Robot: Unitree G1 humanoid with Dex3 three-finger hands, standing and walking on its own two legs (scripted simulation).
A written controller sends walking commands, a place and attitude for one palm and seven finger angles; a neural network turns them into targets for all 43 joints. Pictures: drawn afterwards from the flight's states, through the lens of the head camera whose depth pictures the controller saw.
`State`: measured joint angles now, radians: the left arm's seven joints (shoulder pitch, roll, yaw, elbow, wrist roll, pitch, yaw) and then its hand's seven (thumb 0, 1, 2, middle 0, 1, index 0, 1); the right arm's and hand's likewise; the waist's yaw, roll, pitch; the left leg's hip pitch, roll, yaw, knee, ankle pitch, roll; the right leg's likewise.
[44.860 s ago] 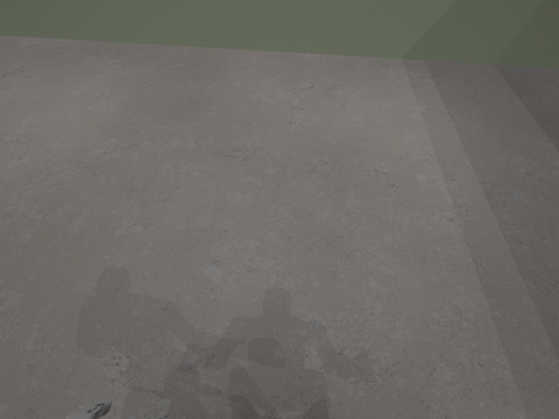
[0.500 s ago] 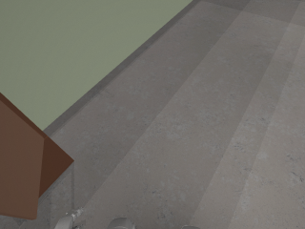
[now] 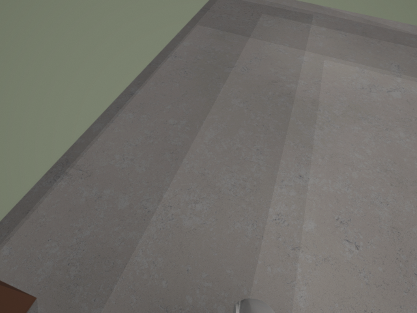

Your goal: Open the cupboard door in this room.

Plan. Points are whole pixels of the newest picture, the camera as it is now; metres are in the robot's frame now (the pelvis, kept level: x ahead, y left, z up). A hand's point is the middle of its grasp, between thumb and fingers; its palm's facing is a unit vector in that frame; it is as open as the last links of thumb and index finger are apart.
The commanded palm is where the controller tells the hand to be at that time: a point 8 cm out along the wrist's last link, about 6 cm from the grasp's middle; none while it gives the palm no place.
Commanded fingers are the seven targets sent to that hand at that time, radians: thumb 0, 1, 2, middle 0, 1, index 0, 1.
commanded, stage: walk to a spot facing it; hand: left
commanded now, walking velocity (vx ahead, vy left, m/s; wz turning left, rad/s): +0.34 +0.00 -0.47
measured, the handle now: out of the picture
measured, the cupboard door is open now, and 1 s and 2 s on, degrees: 49 49 49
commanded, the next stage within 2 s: turn to face it in 0.96 s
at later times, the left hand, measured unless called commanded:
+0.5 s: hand (188, 224) +0.34 +0.07 -0.16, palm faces -0.15 -0.96 -0.24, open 7.1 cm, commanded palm none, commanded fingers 0.00 0.90 0.90 -0.20 -0.30 -0.20 -0.30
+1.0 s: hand (212, 182) +0.49 +0.02 -0.18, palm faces -0.15 -0.98 -0.15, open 7.4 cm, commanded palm none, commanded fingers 0.00 0.90 0.90 -0.20 -0.30 -0.20 -0.30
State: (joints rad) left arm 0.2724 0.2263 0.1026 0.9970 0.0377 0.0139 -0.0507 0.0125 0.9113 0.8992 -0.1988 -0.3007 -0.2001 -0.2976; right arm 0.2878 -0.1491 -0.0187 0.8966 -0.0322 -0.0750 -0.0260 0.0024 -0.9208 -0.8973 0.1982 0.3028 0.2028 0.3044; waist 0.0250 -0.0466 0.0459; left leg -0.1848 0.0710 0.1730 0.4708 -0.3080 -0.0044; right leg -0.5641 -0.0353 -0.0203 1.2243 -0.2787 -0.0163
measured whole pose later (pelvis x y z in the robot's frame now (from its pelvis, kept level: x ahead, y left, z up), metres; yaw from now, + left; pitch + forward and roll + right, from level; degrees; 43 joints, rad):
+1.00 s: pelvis +0.50 -0.14 -0.01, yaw -14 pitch -1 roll +2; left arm 0.36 0.12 0.05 1.12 0.03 -0.03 -0.01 0.01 0.91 0.90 -0.20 -0.30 -0.20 -0.30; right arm 0.23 -0.15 -0.05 1.04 -0.02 -0.08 -0.03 -0.01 -0.95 -0.90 0.20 0.30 0.20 0.30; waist 0.03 -0.04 0.05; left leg -0.25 0.00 0.17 0.53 -0.28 0.04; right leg -0.48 -0.06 -0.01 1.27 -0.33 -0.03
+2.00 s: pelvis +0.72 -0.29 -0.01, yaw +16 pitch +1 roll +1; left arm 0.19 0.20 0.05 0.88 0.02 0.00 0.02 0.01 0.91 0.90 -0.20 -0.30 -0.20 -0.30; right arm 0.15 -0.26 -0.09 0.93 -0.02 0.08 0.02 0.01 -0.91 -0.90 0.20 0.30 0.20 0.30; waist -0.01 0.05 0.09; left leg -0.51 -0.02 -0.03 1.04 -0.47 -0.04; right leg -0.31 -0.07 -0.11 0.63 -0.34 -0.01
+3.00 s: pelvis +0.76 -0.31 -0.01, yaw +55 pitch +1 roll +1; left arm 0.21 0.19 0.04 0.89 0.03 0.00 0.02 0.01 0.91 0.90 -0.21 -0.30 -0.21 -0.30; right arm 0.11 -0.23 -0.07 0.95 -0.01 0.08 0.04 0.01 -0.91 -0.90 0.19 0.30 0.20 0.30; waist 0.00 -0.03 0.13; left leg -0.40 0.03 0.08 0.82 -0.45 -0.05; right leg -0.22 -0.15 -0.27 0.57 -0.34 0.01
